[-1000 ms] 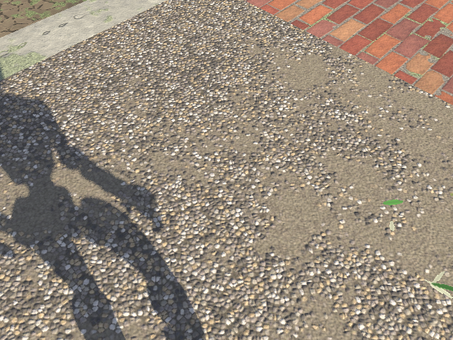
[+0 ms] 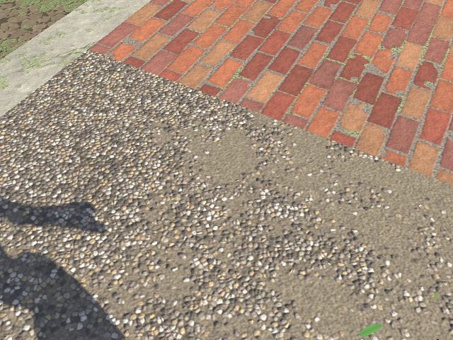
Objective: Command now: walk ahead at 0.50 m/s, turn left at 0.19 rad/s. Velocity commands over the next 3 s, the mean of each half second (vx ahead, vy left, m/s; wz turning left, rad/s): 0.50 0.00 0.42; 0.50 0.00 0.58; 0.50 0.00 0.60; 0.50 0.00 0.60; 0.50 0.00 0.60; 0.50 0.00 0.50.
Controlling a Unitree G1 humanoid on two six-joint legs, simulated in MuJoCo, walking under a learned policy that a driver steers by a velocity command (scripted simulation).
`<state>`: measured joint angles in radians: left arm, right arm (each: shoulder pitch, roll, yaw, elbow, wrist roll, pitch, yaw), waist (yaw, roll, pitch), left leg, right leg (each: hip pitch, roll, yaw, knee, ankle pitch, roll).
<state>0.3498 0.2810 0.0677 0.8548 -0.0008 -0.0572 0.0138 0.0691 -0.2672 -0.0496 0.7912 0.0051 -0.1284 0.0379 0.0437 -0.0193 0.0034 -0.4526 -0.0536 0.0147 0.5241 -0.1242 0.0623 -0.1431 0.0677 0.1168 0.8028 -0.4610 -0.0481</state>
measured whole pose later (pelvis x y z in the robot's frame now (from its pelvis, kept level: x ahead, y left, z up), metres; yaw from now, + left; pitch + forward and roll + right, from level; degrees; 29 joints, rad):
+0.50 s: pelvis +0.28 +0.00 +0.00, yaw +15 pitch +3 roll -1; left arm 0.03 0.25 0.05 0.66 0.00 -0.13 -0.01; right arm 0.41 -0.28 -0.06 0.81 0.03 -0.03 -0.02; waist -0.08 0.03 0.00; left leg -0.20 -0.09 -0.21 0.84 -0.52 0.05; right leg -0.42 0.05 0.03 0.50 -0.12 -0.02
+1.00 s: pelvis +0.49 +0.13 -0.01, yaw +34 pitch +2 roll -2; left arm 0.32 0.31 0.07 0.84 -0.01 -0.06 0.01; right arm 0.07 -0.29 -0.06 0.59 0.02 -0.03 0.04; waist 0.06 0.01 0.06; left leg -0.53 -0.02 0.04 0.66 -0.17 0.10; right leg -0.08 -0.09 -0.14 0.81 -0.50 0.04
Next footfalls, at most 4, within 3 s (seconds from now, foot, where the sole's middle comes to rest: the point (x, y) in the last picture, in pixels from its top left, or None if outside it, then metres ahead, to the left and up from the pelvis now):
0.44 right None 0.42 -0.08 -0.76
0.96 left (149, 304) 0.57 0.28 -0.76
1.46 right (158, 208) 0.91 0.30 -0.76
1.98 left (41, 224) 0.83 0.68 -0.76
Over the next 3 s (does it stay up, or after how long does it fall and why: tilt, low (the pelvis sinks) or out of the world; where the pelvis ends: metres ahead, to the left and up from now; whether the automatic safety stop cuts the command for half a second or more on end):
stays up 0.91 1.00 -0.01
